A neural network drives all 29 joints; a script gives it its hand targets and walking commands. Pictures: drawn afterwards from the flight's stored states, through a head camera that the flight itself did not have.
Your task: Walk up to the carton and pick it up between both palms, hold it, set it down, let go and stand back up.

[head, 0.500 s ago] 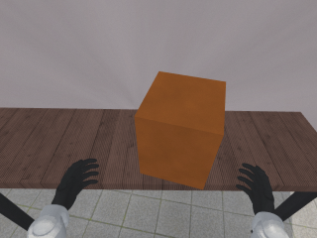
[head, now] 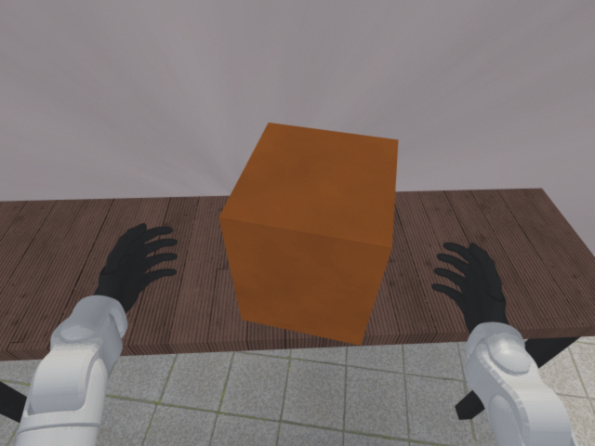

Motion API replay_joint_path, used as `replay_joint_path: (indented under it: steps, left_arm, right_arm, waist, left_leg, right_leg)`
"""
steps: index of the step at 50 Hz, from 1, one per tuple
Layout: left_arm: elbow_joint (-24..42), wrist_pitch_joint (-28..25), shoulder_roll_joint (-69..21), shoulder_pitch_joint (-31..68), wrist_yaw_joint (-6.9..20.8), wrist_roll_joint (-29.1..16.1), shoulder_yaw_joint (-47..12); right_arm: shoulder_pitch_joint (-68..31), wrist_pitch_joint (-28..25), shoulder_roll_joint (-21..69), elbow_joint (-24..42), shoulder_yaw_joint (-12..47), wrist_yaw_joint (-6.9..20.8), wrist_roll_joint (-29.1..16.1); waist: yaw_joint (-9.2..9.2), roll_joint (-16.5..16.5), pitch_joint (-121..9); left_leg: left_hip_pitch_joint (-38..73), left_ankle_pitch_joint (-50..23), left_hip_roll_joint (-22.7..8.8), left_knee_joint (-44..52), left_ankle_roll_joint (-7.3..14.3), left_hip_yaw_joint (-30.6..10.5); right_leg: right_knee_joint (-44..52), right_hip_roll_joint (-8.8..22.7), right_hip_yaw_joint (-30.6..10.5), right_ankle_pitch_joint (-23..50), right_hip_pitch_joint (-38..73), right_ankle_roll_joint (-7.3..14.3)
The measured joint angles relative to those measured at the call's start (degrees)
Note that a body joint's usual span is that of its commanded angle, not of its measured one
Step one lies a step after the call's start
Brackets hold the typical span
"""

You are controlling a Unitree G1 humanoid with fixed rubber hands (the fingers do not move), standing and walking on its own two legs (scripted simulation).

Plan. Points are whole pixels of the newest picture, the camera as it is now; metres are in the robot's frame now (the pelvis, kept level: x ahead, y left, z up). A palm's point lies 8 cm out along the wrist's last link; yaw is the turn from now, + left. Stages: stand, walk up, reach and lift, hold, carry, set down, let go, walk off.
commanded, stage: reach and lift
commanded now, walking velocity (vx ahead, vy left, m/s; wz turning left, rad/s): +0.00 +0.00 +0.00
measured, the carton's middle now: (315, 235) +0.41 -0.01 +0.04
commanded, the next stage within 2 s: none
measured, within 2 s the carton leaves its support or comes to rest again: neither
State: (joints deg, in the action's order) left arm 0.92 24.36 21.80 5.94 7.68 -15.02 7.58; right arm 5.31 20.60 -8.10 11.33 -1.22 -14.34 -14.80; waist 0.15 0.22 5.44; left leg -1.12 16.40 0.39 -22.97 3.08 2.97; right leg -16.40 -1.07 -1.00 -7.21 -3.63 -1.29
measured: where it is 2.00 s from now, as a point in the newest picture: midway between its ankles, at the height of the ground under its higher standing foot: outside the picture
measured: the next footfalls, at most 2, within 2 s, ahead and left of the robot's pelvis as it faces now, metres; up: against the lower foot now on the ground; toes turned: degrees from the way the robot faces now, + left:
none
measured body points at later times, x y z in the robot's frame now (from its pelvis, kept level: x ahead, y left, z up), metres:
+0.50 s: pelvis -0.01 -0.01 +0.00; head -0.01 +0.02 +0.45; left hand +0.38 +0.23 +0.15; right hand +0.33 -0.20 +0.13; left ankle -0.03 +0.07 -0.75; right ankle +0.03 -0.14 -0.75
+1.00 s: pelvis -0.01 +0.00 +0.00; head -0.01 +0.03 +0.45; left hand +0.44 +0.22 +0.20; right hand +0.38 -0.21 +0.18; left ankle -0.03 +0.07 -0.75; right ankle +0.03 -0.14 -0.75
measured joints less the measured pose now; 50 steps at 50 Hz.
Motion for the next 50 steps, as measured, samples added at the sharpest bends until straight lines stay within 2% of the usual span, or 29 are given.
replay_joint_path:
  steps: [8,16,29,50]
  left_arm:
    - [-3.04,3.05,1.93,6.88,0.22,-0.67,0.87]
    - [-7.95,5.83,3.77,14.44,0.90,-0.45,1.20]
    - [-19.50,8.27,5.81,28.26,-0.01,0.05,0.26]
    - [-39.69,5.71,7.14,46.77,-1.56,-0.23,-4.06]
  right_arm:
    - [-7.01,2.04,-0.05,-2.49,-0.24,-1.24,-0.93]
    - [-14.70,4.30,-0.52,-6.82,-0.49,-2.24,-2.12]
    - [-27.27,6.62,-1.54,-17.28,-2.79,-1.28,-3.20]
    - [-45.07,5.45,-3.03,-35.84,-4.09,0.37,-3.31]
  waist:
    - [0.48,0.61,-0.21]
    - [2.06,1.24,-0.79]
    - [4.27,1.61,-2.00]
    - [7.01,1.74,-4.65]
  left_leg:
    - [-1.32,-0.43,-0.23,-0.02,-0.45,-0.46]
    - [-1.91,-0.84,-0.17,0.02,-0.55,-0.91]
    - [-4.34,-1.17,0.17,-1.00,-0.18,-1.01]
    - [-7.80,-1.32,0.44,-1.85,0.04,-1.83]
  right_leg:
    - [-0.17,-0.20,0.46,0.17,-1.22,0.47]
    - [0.04,-0.10,0.92,0.46,-1.55,0.59]
    - [-0.32,0.28,1.07,1.03,-3.54,0.28]
    - [-0.07,0.60,1.95,1.38,-6.11,0.05]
